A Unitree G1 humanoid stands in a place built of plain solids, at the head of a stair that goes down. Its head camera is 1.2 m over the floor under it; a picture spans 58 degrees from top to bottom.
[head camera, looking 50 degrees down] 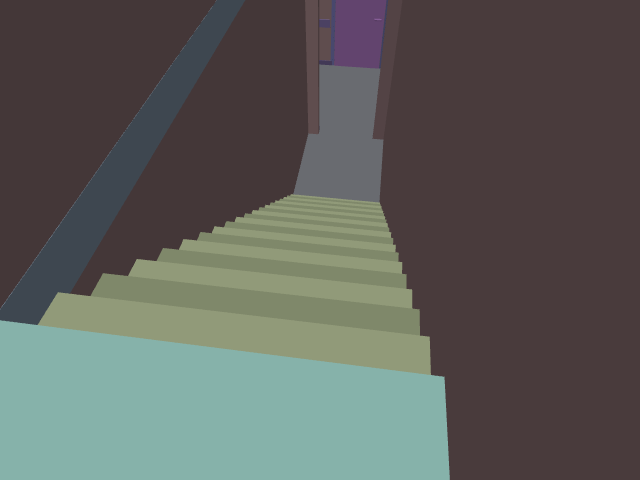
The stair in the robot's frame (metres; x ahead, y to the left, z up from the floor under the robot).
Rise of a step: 0.18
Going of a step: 0.22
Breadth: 1.45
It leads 8 degrees to the right of straight ahead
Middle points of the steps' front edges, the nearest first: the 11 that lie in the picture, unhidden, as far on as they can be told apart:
0.59 0.33 0.00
0.81 0.30 -0.18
1.03 0.27 -0.37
1.26 0.24 -0.55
1.48 0.21 -0.74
1.70 0.18 -0.92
1.92 0.16 -1.11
2.14 0.13 -1.29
2.36 0.10 -1.48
2.58 0.07 -1.66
2.81 0.04 -1.85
